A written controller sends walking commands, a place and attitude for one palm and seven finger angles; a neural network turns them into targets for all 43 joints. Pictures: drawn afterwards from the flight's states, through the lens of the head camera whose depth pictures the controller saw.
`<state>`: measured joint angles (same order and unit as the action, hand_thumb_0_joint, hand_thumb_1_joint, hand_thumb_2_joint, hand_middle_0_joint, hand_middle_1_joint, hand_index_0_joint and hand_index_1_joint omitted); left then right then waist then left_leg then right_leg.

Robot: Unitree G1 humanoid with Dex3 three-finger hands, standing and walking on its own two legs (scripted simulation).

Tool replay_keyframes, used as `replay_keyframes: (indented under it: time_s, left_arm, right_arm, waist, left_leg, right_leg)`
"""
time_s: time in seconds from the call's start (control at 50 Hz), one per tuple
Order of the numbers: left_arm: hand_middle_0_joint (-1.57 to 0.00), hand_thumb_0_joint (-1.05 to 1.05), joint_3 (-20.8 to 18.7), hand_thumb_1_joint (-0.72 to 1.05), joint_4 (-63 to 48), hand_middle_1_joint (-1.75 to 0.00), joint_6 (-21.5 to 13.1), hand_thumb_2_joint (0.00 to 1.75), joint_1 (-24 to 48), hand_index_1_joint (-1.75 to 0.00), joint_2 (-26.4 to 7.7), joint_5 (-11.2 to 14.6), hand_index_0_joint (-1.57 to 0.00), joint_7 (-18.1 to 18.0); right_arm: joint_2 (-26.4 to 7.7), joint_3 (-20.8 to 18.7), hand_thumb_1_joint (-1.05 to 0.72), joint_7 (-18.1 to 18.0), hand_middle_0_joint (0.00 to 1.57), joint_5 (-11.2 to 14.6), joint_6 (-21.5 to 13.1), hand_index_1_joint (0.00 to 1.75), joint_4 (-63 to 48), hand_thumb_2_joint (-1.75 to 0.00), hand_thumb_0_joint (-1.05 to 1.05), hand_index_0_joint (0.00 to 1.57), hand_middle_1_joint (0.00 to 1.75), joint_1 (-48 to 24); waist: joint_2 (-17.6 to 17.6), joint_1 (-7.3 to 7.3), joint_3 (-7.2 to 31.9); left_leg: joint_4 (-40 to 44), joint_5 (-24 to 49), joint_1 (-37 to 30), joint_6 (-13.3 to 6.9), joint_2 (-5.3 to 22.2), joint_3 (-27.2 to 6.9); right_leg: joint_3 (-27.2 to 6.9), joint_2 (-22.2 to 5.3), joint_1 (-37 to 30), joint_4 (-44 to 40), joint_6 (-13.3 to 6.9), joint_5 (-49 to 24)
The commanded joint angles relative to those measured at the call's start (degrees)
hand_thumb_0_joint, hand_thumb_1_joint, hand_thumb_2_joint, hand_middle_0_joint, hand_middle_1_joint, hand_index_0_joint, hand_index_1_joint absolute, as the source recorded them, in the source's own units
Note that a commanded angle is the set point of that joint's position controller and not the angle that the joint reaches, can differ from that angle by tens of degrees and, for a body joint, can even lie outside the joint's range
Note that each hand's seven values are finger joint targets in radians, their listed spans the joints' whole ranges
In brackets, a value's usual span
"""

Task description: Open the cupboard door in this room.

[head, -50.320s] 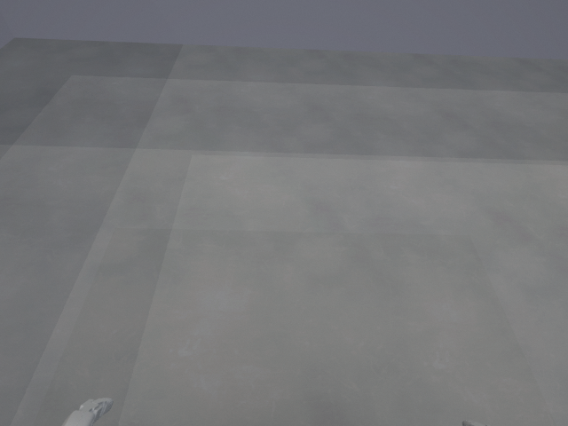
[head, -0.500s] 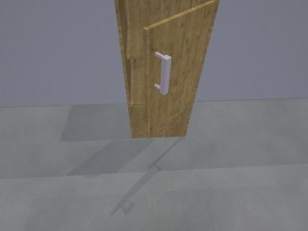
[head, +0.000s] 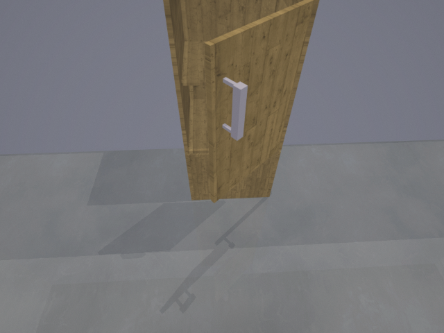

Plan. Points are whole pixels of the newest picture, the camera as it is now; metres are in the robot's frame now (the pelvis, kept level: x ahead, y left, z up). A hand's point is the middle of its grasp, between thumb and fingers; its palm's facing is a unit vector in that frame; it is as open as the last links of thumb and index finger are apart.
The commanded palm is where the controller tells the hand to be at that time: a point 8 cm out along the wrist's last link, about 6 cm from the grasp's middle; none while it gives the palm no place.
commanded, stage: walk to a spot facing it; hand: left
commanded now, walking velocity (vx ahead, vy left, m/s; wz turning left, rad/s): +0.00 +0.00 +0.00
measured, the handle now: (232, 109) +0.62 +0.01 +0.05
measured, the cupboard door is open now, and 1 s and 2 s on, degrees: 42 42 42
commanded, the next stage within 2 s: none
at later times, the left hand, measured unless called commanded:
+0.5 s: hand out of the picture +0.04 +0.17 -0.18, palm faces -0.07 -0.97 -0.25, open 7.4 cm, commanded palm none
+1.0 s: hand out of the picture +0.11 +0.15 -0.16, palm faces -0.30 -0.92 -0.26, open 7.4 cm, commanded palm none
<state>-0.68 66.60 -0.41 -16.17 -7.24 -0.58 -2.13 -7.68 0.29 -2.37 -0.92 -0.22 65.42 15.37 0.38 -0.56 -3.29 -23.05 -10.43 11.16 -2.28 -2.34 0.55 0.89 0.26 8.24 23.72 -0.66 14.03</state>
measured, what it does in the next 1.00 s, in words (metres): lifts its left foot, turning right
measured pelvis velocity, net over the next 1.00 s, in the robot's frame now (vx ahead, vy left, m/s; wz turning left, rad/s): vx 0.02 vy -0.03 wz -0.43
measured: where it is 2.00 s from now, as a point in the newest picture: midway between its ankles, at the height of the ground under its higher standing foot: outside the picture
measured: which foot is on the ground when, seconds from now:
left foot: down 0.00-0.56, up 0.58-1.00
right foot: down 0.00-1.00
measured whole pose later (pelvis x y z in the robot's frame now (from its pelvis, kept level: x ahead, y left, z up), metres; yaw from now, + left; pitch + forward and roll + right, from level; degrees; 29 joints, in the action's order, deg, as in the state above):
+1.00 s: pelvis +0.02 -0.03 +0.00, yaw -24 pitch +2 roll +2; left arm -4.5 54.4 1.5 -16.1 -10.1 -1.7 -1.4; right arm -12.4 -3.5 -2.2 -0.2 3.4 50.6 0.5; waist -0.6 3.3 -6.4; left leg -56.9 -24.0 27.3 3.6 0.5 -3.2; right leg -13.4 7.0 12.4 25.8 -3.9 13.4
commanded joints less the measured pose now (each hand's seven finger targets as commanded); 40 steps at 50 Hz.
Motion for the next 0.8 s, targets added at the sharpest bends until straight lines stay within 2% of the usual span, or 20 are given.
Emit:
replay_keyframes:
  time_s: [0.0,0.06,0.14,0.24,0.38,0.42,0.44,0.46,0.48,0.5,0.52,0.54,0.56,0.58,0.6,0.62,0.66,0.68,0.72,0.78]
  left_arm:
    - [-0.20,0.00,-0.67,0.90,-0.98,-0.30,-0.59,0.90,-4.45,-0.30,-5.43,0.27,-0.20,-0.16]
    - [-0.20,0.00,-0.77,0.90,-1.01,-0.30,-0.78,0.90,-4.72,-0.30,-5.58,0.30,-0.20,-0.21]
    - [-0.20,0.00,-1.17,0.90,-1.33,-0.30,-0.33,0.90,-4.10,-0.30,-5.55,0.26,-0.20,-0.18]
    - [-0.20,0.00,-3.16,0.90,-3.76,-0.30,1.02,0.90,-1.80,-0.30,-7.21,-0.08,-0.20,0.39]
    - [-0.20,0.00,-4.62,0.90,-7.98,-0.30,2.15,0.90,-0.53,-0.30,-7.38,-0.60,-0.20,1.53]
    - [-0.20,0.00,-4.85,0.90,-9.06,-0.30,2.36,0.90,-0.49,-0.30,-7.11,-0.65,-0.20,1.91]
    - [-0.20,0.00,-4.90,0.90,-9.53,-0.30,2.41,0.90,-0.22,-0.30,-6.94,-0.64,-0.20,2.09]
    - [-0.20,0.00,-5.00,0.90,-9.82,-0.30,2.41,0.90,-0.58,-0.30,-6.71,-0.59,-0.20,2.15]
    - [-0.20,0.00,-5.08,0.90,-10.12,-0.30,2.40,0.90,-1.00,-0.30,-7.03,-0.63,-0.20,2.26]
    - [-0.20,0.00,-5.18,0.90,-10.04,-0.30,2.18,0.90,-2.26,-0.30,-7.26,-0.67,-0.20,2.31]
    - [-0.20,0.00,-5.54,0.90,-9.79,-0.30,1.70,0.90,-4.20,-0.30,-9.02,-0.92,-0.20,2.11]
    - [-0.20,0.00,-6.56,0.90,-9.94,-0.30,1.13,0.90,-4.60,-0.30,-14.91,-1.63,-0.20,1.28]
    - [-0.20,0.00,-6.77,0.90,-9.65,-0.30,1.18,0.90,-6.55,-0.30,-16.65,-0.83,-0.20,0.84]
    - [-0.20,0.00,-6.61,0.90,-9.79,-0.30,1.31,0.90,-5.27,-0.30,-14.70,-0.59,-0.20,0.10]
    - [-0.20,0.00,-6.39,0.90,-10.69,-0.30,1.40,0.90,-2.81,-0.30,-13.38,-0.47,-0.20,-0.12]
    - [-0.20,0.00,-6.35,0.90,-11.36,-0.30,1.23,0.90,-1.80,-0.30,-13.46,-0.30,-0.20,-0.14]
    - [-0.20,0.00,-6.38,0.90,-12.08,-0.30,0.77,0.90,-2.11,-0.30,-13.30,-0.22,-0.20,-0.33]
    - [-0.20,0.00,-6.34,0.90,-12.23,-0.30,0.66,0.90,-2.64,-0.30,-13.55,-0.13,-0.20,-0.34]
    - [-0.20,0.00,-6.39,0.90,-12.36,-0.30,0.61,0.90,-4.04,-0.30,-13.46,-0.14,-0.20,-0.38]
    - [-0.20,0.00,-6.47,0.90,-12.93,-0.30,0.79,0.90,-4.81,-0.30,-13.59,-0.38,-0.20,-0.37]
  right_arm:
    - [-4.79,-0.69,-0.90,-0.19,0.20,-0.17,-0.33,0.30,-0.76,-0.90,0.00,0.20,0.30,4.17]
    - [-5.07,-0.72,-0.90,-0.27,0.20,0.00,-0.46,0.30,-0.83,-0.90,0.00,0.20,0.30,4.01]
    - [-4.88,-0.99,-0.90,-0.54,0.20,-0.14,-0.08,0.30,-0.61,-0.90,0.00,0.20,0.30,3.96]
    - [-6.98,-2.65,-0.90,-0.99,0.20,-0.19,1.06,0.30,-2.82,-0.90,0.00,0.20,0.30,2.67]
    - [-11.01,-4.93,-0.90,-1.07,0.20,-0.48,1.38,0.30,-7.96,-0.90,0.00,0.20,0.30,-0.09]
    - [-12.02,-5.25,-0.90,-0.94,0.20,-0.67,1.13,0.30,-9.24,-0.90,0.00,0.20,0.30,-1.23]
    - [-12.22,-5.36,-0.90,-0.84,0.20,-0.81,1.07,0.30,-9.88,-0.90,0.00,0.20,0.30,-1.59]
    - [-12.20,-5.46,-0.90,-0.77,0.20,-0.79,1.08,0.30,-10.58,-0.90,0.00,0.20,0.30,-1.97]
    - [-12.44,-5.55,-0.90,-0.73,0.20,-0.89,1.13,0.30,-11.21,-0.90,0.00,0.20,0.30,-2.96]
    - [-12.44,-5.47,-0.90,-0.66,0.20,-0.82,1.20,0.30,-11.84,-0.90,0.00,0.20,0.30,-4.10]
    - [-11.68,-5.47,-0.90,-0.58,0.20,-0.43,1.52,0.30,-12.77,-0.90,0.00,0.20,0.30,-5.75]
    - [-7.92,-5.20,-0.90,-0.34,0.20,0.31,1.70,0.30,-14.36,-0.90,0.00,0.20,0.30,-5.64]
    - [-8.62,-5.11,-0.90,-0.03,0.20,0.02,2.23,0.30,-15.60,-0.90,0.00,0.20,0.30,-8.08]
    - [-9.23,-5.39,-0.90,-0.11,0.20,-0.08,2.90,0.30,-14.82,-0.90,0.00,0.20,0.30,-8.70]
    - [-9.30,-5.48,-0.90,0.06,0.20,-0.05,2.91,0.30,-14.70,-0.90,0.00,0.20,0.30,-9.09]
    - [-9.11,-5.47,-0.90,0.19,0.20,0.09,2.81,0.30,-15.01,-0.90,0.00,0.20,0.30,-9.44]
    - [-8.66,-5.33,-0.90,0.33,0.20,0.14,2.71,0.30,-15.10,-0.90,0.00,0.20,0.30,-9.53]
    - [-8.16,-5.20,-0.90,0.32,0.20,0.13,2.84,0.30,-15.20,-0.90,0.00,0.20,0.30,-9.81]
    - [-8.52,-5.07,-0.90,0.11,0.20,0.19,3.02,0.30,-15.95,-0.90,0.00,0.20,0.30,-11.23]
    - [-8.91,-4.97,-0.90,-0.12,0.20,0.24,2.96,0.30,-17.16,-0.90,0.00,0.20,0.30,-12.85]
  waist:
    - [0.34,0.13,-1.13]
    - [-0.15,0.32,-0.04]
    - [-0.04,0.15,-1.03]
    - [0.47,-0.18,-1.22]
    - [5.28,0.75,0.26]
    - [8.68,1.21,1.93]
    - [9.56,1.27,2.56]
    - [8.60,1.57,3.40]
    - [7.52,2.11,2.88]
    - [4.89,3.22,2.94]
    - [-2.15,4.50,2.09]
    - [-19.11,3.76,2.49]
    - [-17.85,5.66,2.39]
    - [-16.17,4.26,1.30]
    - [-11.86,3.30,0.20]
    - [-7.18,2.78,0.75]
    - [-3.29,2.59,5.06]
    - [-3.26,2.72,6.01]
    - [-4.37,3.30,6.86]
    - [-7.00,3.63,6.90]
  left_leg:
    - [4.64,4.42,-0.61,-0.40,6.96,-6.57]
    - [3.99,6.60,-1.56,-0.50,7.05,-6.33]
    - [2.73,6.72,-2.02,-0.24,7.51,-5.12]
    - [0.22,2.43,-1.39,-0.43,9.62,-3.83]
    - [3.33,-5.24,0.45,-4.00,16.81,-8.25]
    - [4.56,-1.27,0.00,-6.18,20.41,-9.16]
    - [4.06,2.66,-0.90,-7.06,21.46,-8.39]
    - [2.78,5.09,-0.45,-7.48,22.12,-7.68]
    - [0.64,7.56,1.13,-6.84,21.80,-5.57]
    - [-3.56,9.46,2.24,-5.11,19.86,-2.66]
    - [-12.26,4.23,5.74,-1.31,14.59,1.83]
    - [-23.89,-14.16,16.45,3.31,5.93,8.33]
    - [-35.48,-24.87,19.41,4.01,2.88,3.73]
    - [-40.61,-22.05,20.96,3.63,4.33,-1.56]
    - [-42.25,-18.64,22.87,3.79,4.60,-2.59]
    - [-43.17,-16.06,23.48,4.27,4.94,-2.71]
    - [-42.47,-13.62,23.15,5.02,5.01,-2.69]
    - [-42.17,-12.51,23.38,5.31,4.81,-2.72]
    - [-41.50,-11.94,24.13,5.75,4.35,-3.10]
    - [-40.30,-11.99,24.92,6.13,4.21,-3.71]
  right_leg:
    - [-4.71,-5.44,2.84,-5.00,-1.94,-3.69]
    - [-4.61,-5.61,2.03,-5.28,-1.95,-5.32]
    - [-5.76,-5.45,3.33,-4.59,-2.13,-7.06]
    - [-7.44,-4.72,7.31,-0.55,-2.66,-7.52]
    - [-6.04,-0.20,11.66,10.88,-1.76,-1.17]
    - [-3.32,0.56,12.04,17.84,-1.03,6.38]
    - [-2.01,0.37,12.41,19.98,-0.60,9.67]
    - [-1.70,-0.15,11.18,20.62,-0.44,10.63]
    - [-1.58,-0.71,9.64,18.36,-0.42,9.78]
    - [-2.06,-0.90,6.85,12.66,-0.56,5.04]
    - [-8.49,-3.36,3.89,2.90,-1.63,-8.78]
    - [-26.48,-15.83,-1.48,-3.97,-5.33,-20.59]
    - [-30.82,-20.13,-1.07,-5.67,-8.94,-29.15]
    - [-28.73,-16.60,-1.24,-5.30,-7.92,-28.42]
    - [-27.02,-14.74,-1.69,-4.20,-7.49,-28.22]
    - [-25.78,-13.51,-3.35,-2.50,-7.97,-30.32]
    - [-23.87,-12.13,-7.96,-0.68,-7.88,-34.01]
    - [-22.68,-11.15,-9.66,-0.47,-7.16,-35.28]
    - [-23.34,-10.19,-11.34,-0.32,-6.10,-37.71]
    - [-24.31,-9.84,-12.22,-0.19,-6.55,-38.33]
